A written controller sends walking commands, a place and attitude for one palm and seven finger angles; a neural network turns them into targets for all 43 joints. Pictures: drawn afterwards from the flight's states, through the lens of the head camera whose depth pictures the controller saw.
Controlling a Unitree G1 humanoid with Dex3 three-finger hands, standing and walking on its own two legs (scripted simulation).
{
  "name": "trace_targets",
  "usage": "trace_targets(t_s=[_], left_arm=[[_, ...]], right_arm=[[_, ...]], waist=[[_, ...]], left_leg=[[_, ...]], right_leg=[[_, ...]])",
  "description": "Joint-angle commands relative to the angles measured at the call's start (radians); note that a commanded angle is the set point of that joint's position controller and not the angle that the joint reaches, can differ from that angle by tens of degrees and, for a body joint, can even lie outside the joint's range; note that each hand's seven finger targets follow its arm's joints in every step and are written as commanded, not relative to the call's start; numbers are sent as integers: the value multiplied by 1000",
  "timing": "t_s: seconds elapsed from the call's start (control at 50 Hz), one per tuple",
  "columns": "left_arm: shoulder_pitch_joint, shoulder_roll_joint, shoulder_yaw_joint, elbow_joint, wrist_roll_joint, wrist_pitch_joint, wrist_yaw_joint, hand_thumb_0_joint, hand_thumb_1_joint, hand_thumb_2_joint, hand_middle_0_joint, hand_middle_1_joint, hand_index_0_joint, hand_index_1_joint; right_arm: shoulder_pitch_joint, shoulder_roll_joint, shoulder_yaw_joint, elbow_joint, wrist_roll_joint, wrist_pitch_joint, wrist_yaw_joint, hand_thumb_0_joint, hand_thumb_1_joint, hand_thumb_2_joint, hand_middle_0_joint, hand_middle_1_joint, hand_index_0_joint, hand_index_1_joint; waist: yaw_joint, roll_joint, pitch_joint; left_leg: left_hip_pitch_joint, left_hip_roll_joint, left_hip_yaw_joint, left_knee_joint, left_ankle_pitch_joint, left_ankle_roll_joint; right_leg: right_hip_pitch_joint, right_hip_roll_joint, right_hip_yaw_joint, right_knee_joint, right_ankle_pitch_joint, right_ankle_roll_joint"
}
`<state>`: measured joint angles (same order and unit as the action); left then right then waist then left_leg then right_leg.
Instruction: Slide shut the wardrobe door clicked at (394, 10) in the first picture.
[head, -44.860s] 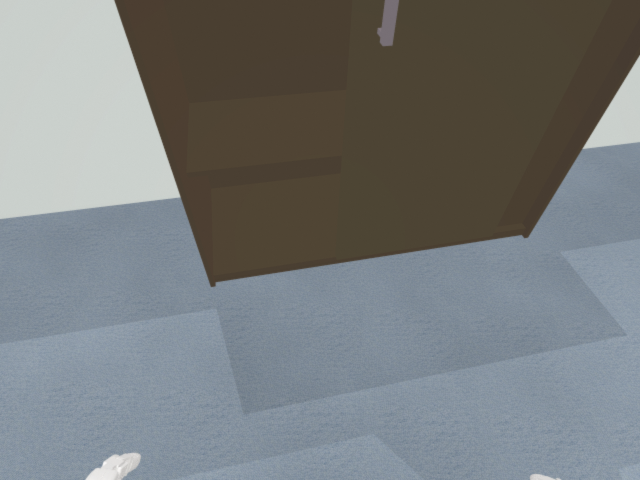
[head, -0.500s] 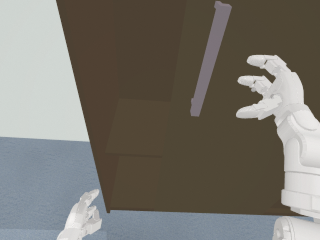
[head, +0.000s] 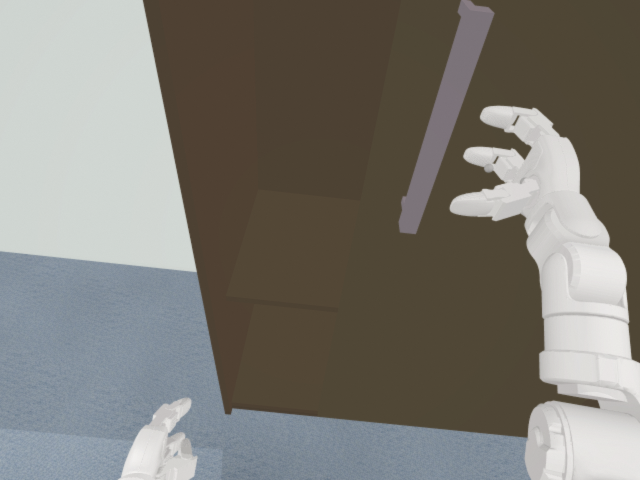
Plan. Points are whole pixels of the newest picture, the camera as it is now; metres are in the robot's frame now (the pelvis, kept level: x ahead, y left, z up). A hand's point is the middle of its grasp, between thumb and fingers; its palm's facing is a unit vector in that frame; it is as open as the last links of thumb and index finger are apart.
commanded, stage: move the hooked fingers beside the handle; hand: right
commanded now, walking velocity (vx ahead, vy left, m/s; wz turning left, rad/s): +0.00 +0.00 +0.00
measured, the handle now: (432, 132) +0.46 -0.10 +0.25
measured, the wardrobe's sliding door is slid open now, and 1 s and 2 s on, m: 0.26 0.26 0.26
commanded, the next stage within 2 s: none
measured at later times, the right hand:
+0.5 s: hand (500, 159) +0.39 -0.15 +0.27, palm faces +0.03 +1.00 +0.00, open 14.0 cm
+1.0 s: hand (481, 187) +0.38 -0.14 +0.23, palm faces +0.00 +1.00 +0.01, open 14.0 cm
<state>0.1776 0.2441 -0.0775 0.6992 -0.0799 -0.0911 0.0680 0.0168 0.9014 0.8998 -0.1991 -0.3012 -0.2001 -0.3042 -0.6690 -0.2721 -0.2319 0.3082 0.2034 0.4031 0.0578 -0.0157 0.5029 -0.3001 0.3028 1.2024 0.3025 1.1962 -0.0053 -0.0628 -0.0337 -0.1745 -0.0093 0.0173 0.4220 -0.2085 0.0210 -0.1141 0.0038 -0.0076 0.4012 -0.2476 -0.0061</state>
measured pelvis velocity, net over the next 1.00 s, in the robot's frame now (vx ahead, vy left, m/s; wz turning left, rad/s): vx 0.00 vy -0.01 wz -0.01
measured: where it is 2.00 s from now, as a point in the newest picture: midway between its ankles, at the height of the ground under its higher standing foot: outside the picture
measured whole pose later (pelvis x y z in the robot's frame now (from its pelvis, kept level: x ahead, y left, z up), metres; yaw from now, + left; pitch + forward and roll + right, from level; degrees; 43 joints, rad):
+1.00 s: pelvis +0.00 -0.01 +0.00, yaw +0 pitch -3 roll +0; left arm 0.15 0.24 -0.08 0.69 -0.08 -0.08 0.06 0.02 0.90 0.90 -0.20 -0.30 -0.20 -0.30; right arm -0.63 -0.21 -0.16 0.26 0.21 0.45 0.04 -0.01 0.51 -0.30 0.30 1.20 0.30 1.20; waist -0.02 -0.06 -0.04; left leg -0.16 0.01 0.02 0.40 -0.20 0.00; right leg -0.11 0.02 0.00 0.40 -0.24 -0.02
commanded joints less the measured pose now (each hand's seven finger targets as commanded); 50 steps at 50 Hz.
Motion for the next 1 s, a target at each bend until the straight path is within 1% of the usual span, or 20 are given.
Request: trace_targets(t_s=[0.0,0.08,0.14,0.22,0.3,0.36,0.42,0.48,0.52,0.54,0.6,0.66,0.72,0.78,0.82,0.84,0.88,0.92,0.96,0.98], left_arm=[[-173,91,42,-181,3,-62,5,0,900,900,-200,-300,-200,-300],[-172,94,42,-165,-7,-63,4,0,900,900,-200,-300,-200,-300],[-167,101,44,-154,-8,-64,8,0,900,900,-200,-300,-200,-300],[-171,100,43,-151,-1,-64,13,0,900,900,-200,-300,-200,-300],[-175,86,40,-166,9,-80,11,0,900,900,-200,-300,-200,-300],[-166,87,37,-151,9,-78,9,0,900,900,-200,-300,-200,-300],[-155,100,39,-138,4,-57,8,0,900,900,-200,-300,-200,-300],[-149,100,37,-144,-4,-42,6,0,900,900,-200,-300,-200,-300],[-158,100,41,-161,-3,-38,1,0,900,900,-200,-300,-200,-300],[-165,98,42,-170,-2,-41,1,0,900,900,-200,-300,-200,-300],[-177,88,43,-193,8,-57,3,0,900,900,-200,-300,-200,-300],[-181,83,41,-188,15,-73,6,0,900,900,-200,-300,-200,-300],[-174,88,41,-166,15,-71,7,0,900,900,-200,-300,-200,-300],[-168,89,38,-146,-1,-63,5,0,900,900,-200,-300,-200,-300],[-160,99,42,-138,-5,-52,4,0,900,900,-200,-300,-200,-300],[-157,102,39,-138,-8,-48,2,0,900,900,-200,-300,-200,-300],[-160,105,44,-147,-4,-45,1,0,900,900,-200,-300,-200,-300],[-182,95,43,-170,2,-42,-2,0,900,900,-200,-300,-200,-300],[-194,84,42,-184,10,-51,-4,0,900,900,-200,-300,-200,-300],[-196,81,43,-186,15,-56,-4,0,900,900,-200,-300,-200,-300]], right_arm=[[-473,-211,-54,-303,4,-113,12,0,500,-300,300,1200,300,1200],[-430,-145,5,-239,5,-76,14,0,500,-300,300,1200,300,1200],[-438,-130,21,-210,7,-45,6,0,500,-300,300,1200,300,1200],[-500,-191,-26,-235,5,-59,-18,0,500,-300,300,1200,300,1200],[-573,-198,-32,-325,0,-121,-29,0,500,-300,300,1200,300,1200],[-543,-173,-18,-241,-1,-124,-25,0,500,-300,300,1200,300,1200],[-417,-182,-40,-110,-7,-69,-13,0,500,-300,300,1200,300,1200],[-413,-110,26,-63,-10,-20,-1,0,500,-300,300,1200,300,1200],[-385,-127,0,-119,-5,-26,-3,0,500,-300,300,1200,300,1200],[-422,-117,9,-170,2,-39,-1,0,500,-300,300,1200,300,1200],[-524,-187,-39,-357,9,-106,-7,0,500,-300,300,1200,300,1200],[-566,-220,-46,-434,-1,-164,-21,0,500,-300,300,1200,300,1200],[-500,-208,-43,-358,-13,-138,-26,0,500,-300,300,1200,300,1200],[-435,-87,52,-219,-6,-54,-9,0,500,-300,300,1200,300,1200],[-338,-50,61,-116,3,2,2,0,500,-300,300,1200,300,1200],[-349,-27,85,-113,11,18,7,0,500,-300,300,1200,300,1200],[-339,-62,41,-138,20,25,2,0,500,-300,300,1200,300,1200],[-378,-85,18,-249,19,-9,-13,0,500,-300,300,1200,300,1200],[-505,-108,15,-383,10,-67,-39,0,500,-300,300,1200,300,1200],[-535,-154,-18,-429,4,-96,-53,0,500,-300,300,1200,300,1200]], waist=[[-29,75,-324],[-13,39,-204],[-5,61,-179],[-15,70,-228],[-18,40,-342],[-14,67,-289],[-26,106,-218],[-6,89,-144],[-22,98,-191],[-16,85,-223],[-24,78,-346],[-24,20,-373],[-26,9,-306],[-6,-5,-183],[-11,70,-128],[0,76,-117],[-12,126,-160],[-27,101,-234],[-22,76,-310],[-27,74,-339]], left_leg=[[165,15,0,-35,323,3],[76,8,10,-65,219,6],[50,6,13,-78,164,6],[67,7,6,-80,131,6],[127,8,2,-50,234,8],[111,6,9,-54,236,9],[96,7,14,-67,217,9],[45,8,20,-75,174,9],[70,6,20,-69,198,13],[77,8,15,-64,224,12],[138,6,6,-46,280,10],[146,6,2,-41,284,11],[123,2,12,-51,263,16],[55,0,24,-70,205,17],[35,-4,34,-79,172,18],[24,-1,33,-82,165,15],[41,-1,32,-75,169,13],[74,2,25,-60,197,13],[98,3,17,-49,230,11],[118,2,12,-44,247,10]], right_leg=[[63,5,-12,-27,285,-35],[43,2,-6,-38,211,-30],[36,1,3,-43,178,-30],[48,4,4,-40,167,-31],[100,6,7,-32,251,-28],[79,1,9,-38,244,-25],[28,2,-1,-46,221,-25],[2,-1,4,-57,187,-23],[20,-1,3,-48,219,-24],[44,0,2,-42,239,-27],[98,2,5,-30,291,-29],[126,0,8,-27,307,-23],[103,-2,6,-34,296,-17],[62,-3,10,-50,237,-10],[24,-4,13,-55,210,-13],[21,-5,15,-58,198,-15],[25,-3,18,-52,203,-19],[56,0,12,-41,241,-20],[99,2,15,-35,277,-19],[108,2,15,-31,293,-20]])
